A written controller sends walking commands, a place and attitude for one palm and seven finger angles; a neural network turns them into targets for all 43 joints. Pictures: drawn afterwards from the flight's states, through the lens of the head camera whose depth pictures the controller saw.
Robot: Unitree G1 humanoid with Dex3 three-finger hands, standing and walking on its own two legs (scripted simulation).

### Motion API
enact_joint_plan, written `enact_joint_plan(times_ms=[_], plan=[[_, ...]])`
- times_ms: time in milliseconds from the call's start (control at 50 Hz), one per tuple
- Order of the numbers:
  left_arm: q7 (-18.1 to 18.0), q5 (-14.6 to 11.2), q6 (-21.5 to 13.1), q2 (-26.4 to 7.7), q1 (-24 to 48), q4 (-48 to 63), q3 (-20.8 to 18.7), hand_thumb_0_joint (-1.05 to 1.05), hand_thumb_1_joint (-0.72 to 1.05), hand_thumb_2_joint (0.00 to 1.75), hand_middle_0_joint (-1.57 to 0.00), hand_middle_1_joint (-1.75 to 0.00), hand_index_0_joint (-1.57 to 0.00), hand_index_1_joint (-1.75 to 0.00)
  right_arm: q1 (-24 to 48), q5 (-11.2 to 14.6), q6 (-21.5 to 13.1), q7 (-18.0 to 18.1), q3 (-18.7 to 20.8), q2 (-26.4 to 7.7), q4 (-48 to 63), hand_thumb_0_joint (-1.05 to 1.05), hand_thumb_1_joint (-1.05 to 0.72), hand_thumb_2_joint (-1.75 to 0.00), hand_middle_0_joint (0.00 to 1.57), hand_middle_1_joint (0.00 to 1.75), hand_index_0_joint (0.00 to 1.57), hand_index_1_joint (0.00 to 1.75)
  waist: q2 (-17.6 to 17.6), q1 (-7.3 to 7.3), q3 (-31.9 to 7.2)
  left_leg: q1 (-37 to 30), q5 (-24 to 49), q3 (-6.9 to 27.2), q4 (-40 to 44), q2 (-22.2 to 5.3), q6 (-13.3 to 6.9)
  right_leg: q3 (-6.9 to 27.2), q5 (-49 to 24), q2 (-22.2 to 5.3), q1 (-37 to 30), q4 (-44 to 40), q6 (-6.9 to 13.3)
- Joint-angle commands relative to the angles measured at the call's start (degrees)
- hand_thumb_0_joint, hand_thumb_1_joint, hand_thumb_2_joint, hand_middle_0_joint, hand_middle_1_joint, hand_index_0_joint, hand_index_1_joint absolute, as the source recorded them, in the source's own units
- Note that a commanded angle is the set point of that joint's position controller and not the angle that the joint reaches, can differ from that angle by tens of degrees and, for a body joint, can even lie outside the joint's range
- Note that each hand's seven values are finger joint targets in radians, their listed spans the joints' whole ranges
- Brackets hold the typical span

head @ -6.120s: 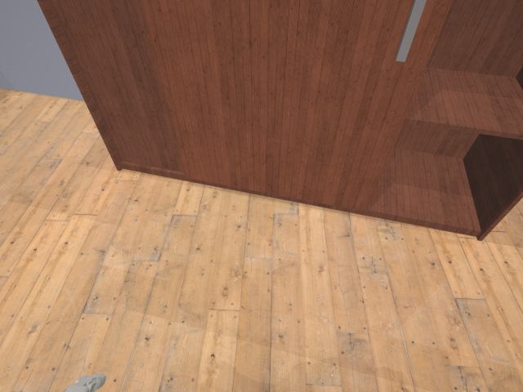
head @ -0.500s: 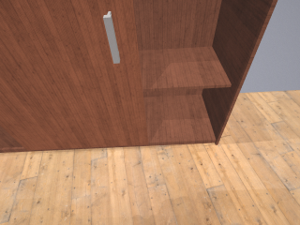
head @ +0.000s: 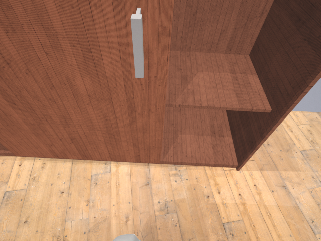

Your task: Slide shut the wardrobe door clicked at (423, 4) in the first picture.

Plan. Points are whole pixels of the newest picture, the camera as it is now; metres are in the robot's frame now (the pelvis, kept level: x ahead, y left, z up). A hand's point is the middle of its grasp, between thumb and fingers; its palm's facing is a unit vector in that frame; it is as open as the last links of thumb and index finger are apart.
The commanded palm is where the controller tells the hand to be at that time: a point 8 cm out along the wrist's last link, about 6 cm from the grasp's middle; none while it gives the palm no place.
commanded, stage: take the last steps up to it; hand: left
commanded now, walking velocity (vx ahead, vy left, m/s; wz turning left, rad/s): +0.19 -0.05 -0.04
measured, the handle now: (139, 45) +0.60 +0.14 +0.15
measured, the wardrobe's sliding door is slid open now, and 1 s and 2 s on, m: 0.52 0.52 0.52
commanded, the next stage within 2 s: come to a stop and stand still in 0.12 s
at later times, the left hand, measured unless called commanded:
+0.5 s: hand (116, 205) +0.22 +0.15 -0.15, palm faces +0.01 -0.97 -0.24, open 7.3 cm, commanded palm none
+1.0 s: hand out of the picture +0.09 +0.23 -0.16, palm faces +0.04 -0.97 -0.23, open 7.3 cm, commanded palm none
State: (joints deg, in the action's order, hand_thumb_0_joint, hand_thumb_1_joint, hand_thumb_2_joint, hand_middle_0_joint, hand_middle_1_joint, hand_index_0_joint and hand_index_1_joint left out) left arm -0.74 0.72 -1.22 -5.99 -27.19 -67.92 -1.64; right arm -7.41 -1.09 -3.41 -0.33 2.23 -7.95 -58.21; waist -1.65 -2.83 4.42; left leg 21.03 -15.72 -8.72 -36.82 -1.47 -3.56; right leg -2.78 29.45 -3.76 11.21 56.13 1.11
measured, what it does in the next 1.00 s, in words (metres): walks ahead: right foot, then left foot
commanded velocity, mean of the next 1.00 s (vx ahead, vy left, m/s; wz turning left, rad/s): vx -0.07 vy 0.01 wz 0.00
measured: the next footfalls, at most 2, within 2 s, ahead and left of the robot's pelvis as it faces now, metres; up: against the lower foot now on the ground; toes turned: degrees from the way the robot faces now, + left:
right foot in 0.36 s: +0.22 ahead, -0.14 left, +0.00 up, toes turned -6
left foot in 0.74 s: +0.14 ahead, +0.14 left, +0.00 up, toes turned +0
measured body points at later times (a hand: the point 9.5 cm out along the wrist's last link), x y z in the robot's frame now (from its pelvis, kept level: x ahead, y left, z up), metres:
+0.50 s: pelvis +0.13 -0.02 +0.01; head +0.18 -0.04 +0.46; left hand +0.22 +0.21 -0.13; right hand +0.12 -0.24 -0.16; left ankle +0.05 +0.10 -0.67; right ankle +0.18 -0.13 -0.72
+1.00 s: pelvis +0.10 +0.04 +0.02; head +0.12 +0.05 +0.47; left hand +0.09 +0.29 -0.14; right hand +0.15 -0.19 -0.13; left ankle +0.10 +0.13 -0.72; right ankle +0.05 -0.07 -0.70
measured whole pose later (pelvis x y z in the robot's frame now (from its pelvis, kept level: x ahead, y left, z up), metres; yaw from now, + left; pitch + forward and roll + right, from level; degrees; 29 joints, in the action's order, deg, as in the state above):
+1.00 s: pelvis +0.10 +0.04 +0.02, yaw -1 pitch +1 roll +1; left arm -1.6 0.9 2.9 -11.6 -16.4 -61.7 -1.9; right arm -12.6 -0.6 0.3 1.8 1.5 -8.6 -59.0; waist -2.0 -1.2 0.9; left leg 12.1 -12.3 -3.7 -23.3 2.3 -2.9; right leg -0.9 24.2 -1.6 15.0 39.8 -1.3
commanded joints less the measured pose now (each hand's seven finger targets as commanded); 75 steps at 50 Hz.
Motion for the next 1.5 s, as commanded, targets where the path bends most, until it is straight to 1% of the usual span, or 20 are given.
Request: enact_joint_plan(times_ms=[0, 80, 200, 280, 320, 360, 380, 420, 460, 660, 680, 720, 740, 800, 940, 1000, 1040, 1080, 1260, 1480], plan=[[0.43, 0.59, -1.52, -4.39, 3.91, 6.07, -1.67, 0.00, 0.90, 0.90, -0.20, -0.30, -0.20, -0.30, -10.71, -0.11, -0.34, 1.86, 1.26, -7.11, -1.07, 0.00, -0.90, -0.90, 0.20, 0.30, 0.20, 0.30, 5.24, 4.15, 0.72, -10.09, 8.90, 19.79, 24.71, -17.89, -7.13, 2.67, -8.47, -3.64, 19.99, 15.54, 0.27], [0.57, 0.88, 0.25, -2.87, 1.02, 6.02, -1.81, 0.00, 0.90, 0.90, -0.20, -0.30, -0.20, -0.30, -9.14, 0.04, -1.23, 1.93, 0.87, -5.39, -0.09, 0.00, -0.90, -0.90, 0.20, 0.30, 0.20, 0.30, 6.42, 1.01, -1.12, -7.21, 18.35, 10.50, 25.58, -14.03, -6.37, 1.22, -12.91, -3.45, 15.92, 6.77, -1.46], [0.94, 0.65, 0.70, -4.42, 10.11, 10.59, -1.67, 0.00, 0.90, 0.90, -0.20, -0.30, -0.20, -0.30, -10.04, -0.35, -0.57, 1.75, 1.25, -7.89, -0.04, 0.00, -0.90, -0.90, 0.20, 0.30, 0.20, 0.30, 6.86, 2.14, 0.69, -11.32, 22.11, 8.20, 24.37, -14.39, -7.27, -0.18, -15.36, -3.14, 16.62, -9.00, -1.84], [-0.04, 0.44, 0.26, -5.14, 10.44, 10.67, -0.95, 0.00, 0.90, 0.90, -0.20, -0.30, -0.20, -0.30, -9.76, -0.42, 0.50, 2.24, 0.60, -7.82, -1.26, 0.00, -0.90, -0.90, 0.20, 0.30, 0.20, 0.30, 5.90, 1.42, -1.34, -11.74, 36.24, 5.77, 14.60, -11.91, -3.22, -1.78, -21.25, -0.01, 5.07, -23.55, -1.60], [-0.81, 0.57, -0.55, -10.17, 5.74, 9.12, -1.41, 0.00, 0.90, 0.90, -0.20, -0.30, -0.20, -0.30, -10.85, 0.37, 0.88, 2.11, 0.46, -6.51, -2.07, 0.00, -0.90, -0.90, 0.20, 0.30, 0.20, 0.30, 0.53, 0.05, -6.15, -9.12, 22.85, 3.96, 7.45, -6.81, 1.82, 2.76, -47.08, -3.92, -6.05, -30.03, -0.96], [-1.50, 0.17, -0.78, -15.20, 6.39, 9.42, -2.10, 0.00, 0.90, 0.90, -0.20, -0.30, -0.20, -0.30, -15.24, 1.27, 2.71, 2.01, 0.95, -4.68, -2.35, 0.00, -0.90, -0.90, 0.20, 0.30, 0.20, 0.30, -8.17, 2.19, -9.64, -2.94, -8.93, 2.97, -1.52, -0.28, 4.93, 12.80, -79.48, -17.50, -11.28, -27.42, 8.36], [-1.81, 0.16, -0.65, -16.41, 6.10, 9.54, -2.59, 0.00, 0.90, 0.90, -0.20, -0.30, -0.20, -0.30, -14.80, 1.25, 3.61, 2.31, 1.31, -4.99, -2.08, 0.00, -0.90, -0.90, 0.20, 0.30, 0.20, 0.30, -13.48, 1.05, -13.47, -2.46, -19.42, 4.02, -10.04, 0.31, 5.37, 14.54, -85.49, -19.71, -13.01, -28.61, 11.90], [-2.48, 0.55, 0.33, -15.43, 8.44, 10.46, -3.06, 0.00, 0.90, 0.90, -0.20, -0.30, -0.20, -0.30, -10.02, 1.30, 4.18, 2.64, 1.63, -5.86, -0.45, 0.00, -0.90, -0.90, 0.20, 0.30, 0.20, 0.30, -10.67, -0.53, -12.27, 2.48, -21.54, 9.10, -21.68, 0.64, 5.10, 15.31, -81.76, -20.64, -11.85, -29.28, 14.49], [-2.84, 0.78, 1.18, -15.20, 12.08, 11.76, -3.49, 0.00, 0.90, 0.90, -0.20, -0.30, -0.20, -0.30, -8.67, 1.20, 4.97, 2.45, 1.79, -5.28, 0.00, 0.00, -0.90, -0.90, 0.20, 0.30, 0.20, 0.30, -3.20, 0.17, -11.24, 3.81, -19.05, 10.28, -24.20, 0.65, 5.44, 11.85, -73.22, -19.12, -9.66, -29.99, 12.93], [-1.80, 1.09, 2.70, -14.74, 17.83, 14.47, -3.83, 0.00, 0.90, 0.90, -0.20, -0.30, -0.20, -0.30, -14.31, 0.62, 5.00, 1.20, 1.61, -4.28, 0.91, 0.00, -0.90, -0.90, 0.20, 0.30, 0.20, 0.30, -9.82, 4.43, -9.52, -12.15, 0.15, 4.99, 5.78, 1.39, 5.54, 6.96, -24.76, -10.59, 7.02, -32.50, 4.94], [-1.53, 0.61, 3.08, -13.29, 17.42, 14.76, -3.47, 0.00, 0.90, 0.90, -0.20, -0.30, -0.20, -0.30, -15.35, 0.49, 4.46, 1.12, 1.51, -5.69, 0.77, 0.00, -0.90, -0.90, 0.20, 0.30, 0.20, 0.30, -4.96, 4.91, -8.27, -15.01, 2.69, 6.26, 11.91, 0.17, 5.16, 5.93, -16.75, -7.92, 10.62, -28.93, 2.75], [-1.19, -0.05, 3.80, -7.97, 16.62, 16.15, -2.51, 0.00, 0.90, 0.90, -0.20, -0.30, -0.20, -0.30, -10.61, -0.62, 4.06, 1.19, 2.31, -12.87, 4.60, 0.00, -0.90, -0.90, 0.20, 0.30, 0.20, 0.30, 18.82, 4.03, -1.22, -0.49, -0.12, 28.62, 26.30, -17.29, -1.75, -0.38, -0.18, 3.11, 14.63, -12.09, -1.95], [-1.45, 0.40, 4.53, -9.17, 17.19, 15.16, -2.72, 0.00, 0.90, 0.90, -0.20, -0.30, -0.20, -0.30, -6.13, -0.73, 4.04, 1.81, 2.12, -12.83, 5.32, 0.00, -0.90, -0.90, 0.20, 0.30, 0.20, 0.30, 18.29, 3.48, 0.34, 6.14, -4.89, 29.38, 29.01, -17.77, -3.03, 5.42, -0.58, 2.41, 11.70, -5.10, -1.62], [-0.80, 0.72, 4.17, -10.01, 10.68, 11.32, -2.80, 0.00, 0.90, 0.90, -0.20, -0.30, -0.20, -0.30, -0.41, -0.36, 3.60, 2.43, 0.67, -9.85, 5.55, 0.00, -0.90, -0.90, 0.20, 0.30, 0.20, 0.30, 11.49, -0.43, -0.09, 1.84, -2.80, 19.16, 25.88, -10.77, -3.56, 5.58, -7.00, 3.14, 12.29, 3.77, -1.78], [-1.26, -0.05, 2.39, -7.43, 11.16, 9.67, -0.07, 0.00, 0.90, 0.90, -0.20, -0.30, -0.20, -0.30, -9.58, 0.28, 2.96, 2.91, 0.73, -9.27, 0.19, 0.00, -0.90, -0.90, 0.20, 0.30, 0.20, 0.30, 9.03, 3.66, -6.38, -19.75, 26.81, 18.68, 19.63, -11.92, -6.26, 1.97, -3.99, 1.44, 8.30, -21.22, -2.60], [-1.91, -0.24, 1.17, -8.08, 5.75, 6.09, 0.36, 0.00, 0.90, 0.90, -0.20, -0.30, -0.20, -0.30, -9.67, 1.12, 2.53, 2.66, 0.25, -7.89, -1.33, 0.00, -0.90, -0.90, 0.20, 0.30, 0.20, 0.30, 5.57, 2.05, -8.37, -17.49, 26.88, 15.78, 14.89, -8.29, -2.15, 3.00, -19.82, 0.08, -2.35, -38.39, -1.90], [-2.16, -0.21, 0.27, -9.82, 6.93, 5.38, 0.71, 0.00, 0.90, 0.90, -0.20, -0.30, -0.20, -0.30, -9.31, 1.57, 2.22, 2.26, -0.29, -5.86, -1.49, 0.00, -0.90, -0.90, 0.20, 0.30, 0.20, 0.30, 2.07, 3.85, -6.21, -14.09, 17.12, 12.78, 15.76, -4.45, 2.02, 8.17, -30.50, -5.43, -2.77, -36.96, 0.65], [-2.05, -0.20, -0.22, -8.85, 8.04, 4.73, 0.76, 0.00, 0.90, 0.90, -0.20, -0.30, -0.20, -0.30, -9.07, 0.97, 2.75, 2.17, -0.59, -5.59, -2.87, 0.00, -0.90, -0.90, 0.20, 0.30, 0.20, 0.30, -6.95, 3.95, -4.33, -14.39, 14.13, 11.06, 16.08, -3.52, 2.65, 8.90, -32.36, -4.80, -0.68, -36.79, 1.57], [-2.17, -0.40, 0.23, -6.91, 6.12, 3.40, 1.20, 0.00, 0.90, 0.90, -0.20, -0.30, -0.20, -0.30, -10.77, 0.78, 2.86, 2.25, -1.58, -4.97, -6.66, 0.00, -0.90, -0.90, 0.20, 0.30, 0.20, 0.30, 0.10, 2.99, 1.87, -13.18, 7.38, 11.59, 19.10, -3.67, 2.23, 8.17, -16.40, -2.61, 2.70, -40.12, 1.10], [-2.21, -0.65, 0.10, -5.17, 4.57, 2.99, 1.16, 0.00, 0.90, 0.90, -0.20, -0.30, -0.20, -0.30, -14.19, 0.71, 2.63, 2.75, -1.92, -3.31, -8.02, 0.00, -0.90, -0.90, 0.20, 0.30, 0.20, 0.30, 0.85, 2.89, 1.66, -12.45, 8.57, 11.30, 18.56, -3.98, 2.35, 8.06, -17.81, -2.05, 1.95, -39.75, 1.30]])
